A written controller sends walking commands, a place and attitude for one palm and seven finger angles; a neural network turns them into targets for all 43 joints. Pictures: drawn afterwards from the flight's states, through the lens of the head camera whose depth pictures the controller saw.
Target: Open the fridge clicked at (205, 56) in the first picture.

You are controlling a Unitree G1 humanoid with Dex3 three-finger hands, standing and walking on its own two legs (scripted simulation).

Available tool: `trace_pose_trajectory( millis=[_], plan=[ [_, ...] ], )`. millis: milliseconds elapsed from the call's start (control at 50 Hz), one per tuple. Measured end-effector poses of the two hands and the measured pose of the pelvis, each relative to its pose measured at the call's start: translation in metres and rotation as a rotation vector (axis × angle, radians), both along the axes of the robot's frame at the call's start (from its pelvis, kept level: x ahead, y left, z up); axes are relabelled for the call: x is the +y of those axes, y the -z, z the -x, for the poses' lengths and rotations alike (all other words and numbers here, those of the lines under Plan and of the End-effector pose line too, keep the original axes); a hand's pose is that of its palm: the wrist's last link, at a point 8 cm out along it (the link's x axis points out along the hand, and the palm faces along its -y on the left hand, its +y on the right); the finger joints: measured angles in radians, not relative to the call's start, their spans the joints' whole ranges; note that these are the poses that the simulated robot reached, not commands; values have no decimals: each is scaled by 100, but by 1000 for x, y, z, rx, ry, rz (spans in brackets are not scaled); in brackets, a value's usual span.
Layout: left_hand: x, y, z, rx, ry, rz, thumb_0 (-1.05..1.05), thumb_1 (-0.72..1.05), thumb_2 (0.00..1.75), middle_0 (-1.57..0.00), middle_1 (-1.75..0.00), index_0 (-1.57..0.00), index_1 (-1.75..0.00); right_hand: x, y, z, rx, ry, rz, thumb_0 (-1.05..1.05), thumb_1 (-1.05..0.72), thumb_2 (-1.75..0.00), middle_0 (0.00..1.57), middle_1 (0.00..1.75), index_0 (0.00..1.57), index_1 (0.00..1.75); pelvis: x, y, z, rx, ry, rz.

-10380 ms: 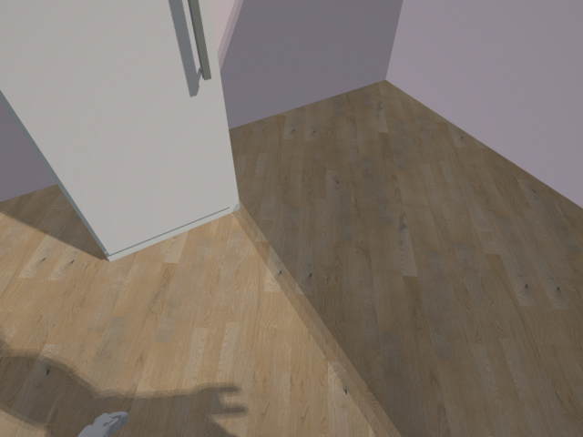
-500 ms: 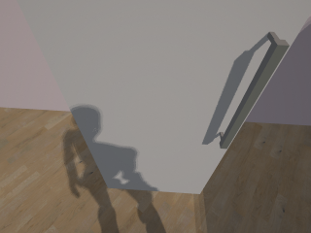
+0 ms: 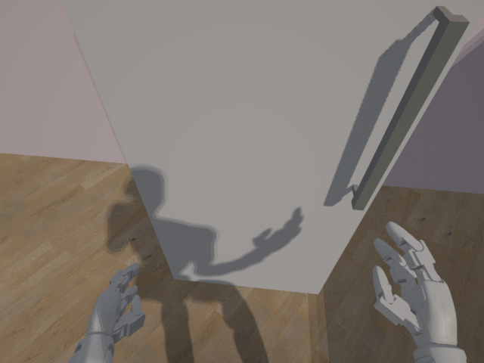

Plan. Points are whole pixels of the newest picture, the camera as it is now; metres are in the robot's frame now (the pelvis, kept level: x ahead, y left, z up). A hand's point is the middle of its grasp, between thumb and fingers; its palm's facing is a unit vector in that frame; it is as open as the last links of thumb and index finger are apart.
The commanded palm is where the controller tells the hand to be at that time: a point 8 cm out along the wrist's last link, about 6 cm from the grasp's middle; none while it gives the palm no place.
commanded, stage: raise the hand to about handle height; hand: right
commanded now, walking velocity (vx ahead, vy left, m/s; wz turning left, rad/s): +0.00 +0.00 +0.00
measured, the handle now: (389, 131) +0.46 -0.20 +0.17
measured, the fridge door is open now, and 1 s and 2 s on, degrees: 0 0 0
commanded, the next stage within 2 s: move the hooked fingers beside the handle in 1.78 s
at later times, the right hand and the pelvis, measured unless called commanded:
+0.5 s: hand (417, 302) +0.22 -0.22 +0.06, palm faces +0.06 +1.00 -0.03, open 11.0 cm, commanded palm +0.19 -0.28 +0.07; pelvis -0.01 -0.01 -0.01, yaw +0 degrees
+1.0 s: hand out of the picture +0.25 -0.28 +0.14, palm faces +0.11 +0.99 -0.07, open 13.7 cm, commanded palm +0.22 -0.32 +0.14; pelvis +0.01 -0.02 +0.02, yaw -2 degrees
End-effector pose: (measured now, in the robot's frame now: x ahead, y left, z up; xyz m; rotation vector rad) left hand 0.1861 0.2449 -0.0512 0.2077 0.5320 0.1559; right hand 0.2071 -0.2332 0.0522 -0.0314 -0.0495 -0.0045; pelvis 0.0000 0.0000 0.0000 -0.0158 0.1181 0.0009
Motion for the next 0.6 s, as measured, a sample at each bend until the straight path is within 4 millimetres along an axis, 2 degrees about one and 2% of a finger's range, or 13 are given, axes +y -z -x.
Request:
trace_pose_trajectory(
  millis=[60, 100, 140, 180, 240, 300, 360, 420, 480, 540, 600],
  plan=[
    [3, -6, -13, -54, 30, -38, 1, 90, 90, -20, -30, -20, -30, -3, 40, 33, 145, -21, -48, 0, -66, -79, 22, 46, 22, 46, 1, 13, 6, 18, 6, -5],
    [3, -6, -19, -73, 48, -61, 1, 90, 90, -20, -30, -20, -30, -9, 58, 58, 230, 36, -70, 0, -61, -77, 22, 49, 22, 49, 1, 19, 8, 25, 14, -13],
    [-1, -4, -22, -77, 68, -80, 1, 90, 90, -20, -30, -20, -30, -18, 60, 76, 242, 117, -56, 1, -56, -75, 23, 52, 23, 52, 0, 23, 9, 25, 23, -25],
    [-8, 2, -21, -66, 92, -90, 1, 90, 90, -20, -30, -20, -30, -25, 47, 84, 170, 178, -14, 1, -51, -73, 23, 55, 23, 55, 1, 27, 11, 23, 35, -37],
    [-22, 17, -14, -32, 126, -75, 1, 90, 90, -20, -30, -20, -30, -27, 14, 77, -9, 180, 38, 1, -44, -70, 23, 59, 23, 59, 0, 31, 15, 16, 52, -54],
    [-36, 31, 1, 10, 130, -31, 1, 90, 90, -20, -30, -20, -30, -19, -10, 52, -116, 66, 70, 1, -37, -67, 23, 64, 23, 64, 0, 32, 20, 6, 59, -65],
    [-45, 40, 20, 59, 89, 22, 1, 90, 90, -21, -30, -20, -30, -13, -12, 23, -41, -60, 80, 1, -30, -64, 24, 68, 24, 68, -1, 26, 22, 4, 49, -61],
    [-45, 40, 40, 102, 25, 60, 1, 90, 90, -21, -30, -20, -30, -20, -4, 6, 115, -74, 37, 0, -23, -61, 25, 73, 25, 73, -4, 17, 19, 1, 31, -48],
    [-38, 36, 55, 130, -29, 63, 1, 90, 90, -21, -30, -21, -30, -36, -6, 6, 175, 22, -3, 0, -16, -58, 26, 77, 26, 77, -6, 8, 14, -2, 13, -39],
    [-28, 32, 62, 152, -44, 34, 1, 90, 90, -21, -30, -20, -30, -55, -21, 14, 120, 127, 20, 0, -10, -55, 26, 82, 26, 82, -8, 4, 8, -5, 9, -37],
    [-18, 29, 62, 167, -23, -11, 1, 90, 90, -21, -30, -20, -30, -67, -35, 19, 38, 160, 66, 0, -3, -52, 26, 86, 26, 86, -10, 3, 6, -10, 19, -42]
  ],
)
